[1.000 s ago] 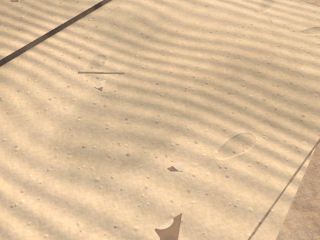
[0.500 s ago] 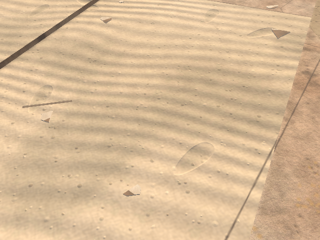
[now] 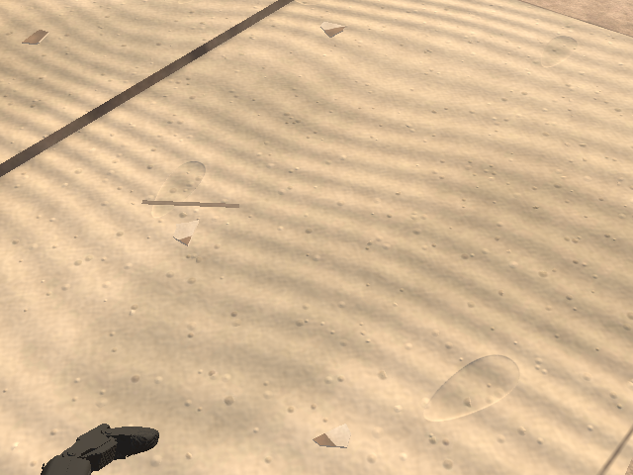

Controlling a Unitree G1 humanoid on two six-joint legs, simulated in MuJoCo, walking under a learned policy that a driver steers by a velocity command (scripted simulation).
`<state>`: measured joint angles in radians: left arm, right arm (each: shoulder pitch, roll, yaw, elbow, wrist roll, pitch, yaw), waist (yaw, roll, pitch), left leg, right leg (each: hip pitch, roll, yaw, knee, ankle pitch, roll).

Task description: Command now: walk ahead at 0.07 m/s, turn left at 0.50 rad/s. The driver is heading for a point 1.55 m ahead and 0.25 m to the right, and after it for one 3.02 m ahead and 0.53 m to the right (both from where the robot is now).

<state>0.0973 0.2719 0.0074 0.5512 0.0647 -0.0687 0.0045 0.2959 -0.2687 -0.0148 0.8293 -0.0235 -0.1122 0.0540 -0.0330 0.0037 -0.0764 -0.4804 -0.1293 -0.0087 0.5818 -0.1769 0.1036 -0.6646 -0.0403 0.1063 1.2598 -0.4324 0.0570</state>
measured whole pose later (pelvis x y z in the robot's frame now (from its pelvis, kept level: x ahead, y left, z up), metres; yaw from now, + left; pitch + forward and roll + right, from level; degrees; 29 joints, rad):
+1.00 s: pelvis +0.03 -0.09 +0.02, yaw -18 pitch +2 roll +2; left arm 0.18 0.21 0.02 0.53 0.02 0.00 0.03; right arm 0.09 -0.28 -0.07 0.75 0.01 0.04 -0.06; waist 0.01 0.04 0.02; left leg -0.58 0.03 -0.07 1.08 -0.25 -0.08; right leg -0.33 0.08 0.06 0.45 -0.14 -0.08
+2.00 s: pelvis +0.06 -0.04 +0.02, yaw +4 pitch +4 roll -1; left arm 0.35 0.21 0.04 0.72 0.04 -0.09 -0.02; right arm 0.27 -0.25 -0.03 0.73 -0.06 -0.07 0.05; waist 0.06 0.04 -0.05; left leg -0.23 0.04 -0.01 0.45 -0.29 0.01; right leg -0.24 -0.01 -0.04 0.43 -0.27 -0.09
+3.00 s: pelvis +0.52 -0.05 +0.00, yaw -20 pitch +2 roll +0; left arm 0.21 0.27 0.03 0.74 0.01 -0.01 0.01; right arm 0.15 -0.24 -0.02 0.64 -0.01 -0.07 0.00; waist 0.01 -0.01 0.02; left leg -0.48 -0.05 -0.03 0.53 -0.09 0.04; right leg -0.38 0.10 0.09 1.02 -0.52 0.02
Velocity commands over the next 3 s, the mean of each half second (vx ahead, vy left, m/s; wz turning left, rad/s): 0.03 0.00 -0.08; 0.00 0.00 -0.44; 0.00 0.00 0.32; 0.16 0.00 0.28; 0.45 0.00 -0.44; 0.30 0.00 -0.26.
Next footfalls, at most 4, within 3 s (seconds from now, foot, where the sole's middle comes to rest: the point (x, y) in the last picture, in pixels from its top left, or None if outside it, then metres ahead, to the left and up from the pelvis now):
0.18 right None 0.14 -0.15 -0.76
0.70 right None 0.09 -0.18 -0.76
1.22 left None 0.08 0.04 -0.76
1.50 right None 0.08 -0.17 -0.76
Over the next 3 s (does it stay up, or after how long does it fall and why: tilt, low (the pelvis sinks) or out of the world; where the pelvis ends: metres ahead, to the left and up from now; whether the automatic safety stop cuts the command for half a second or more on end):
stays up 0.52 -0.05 0.00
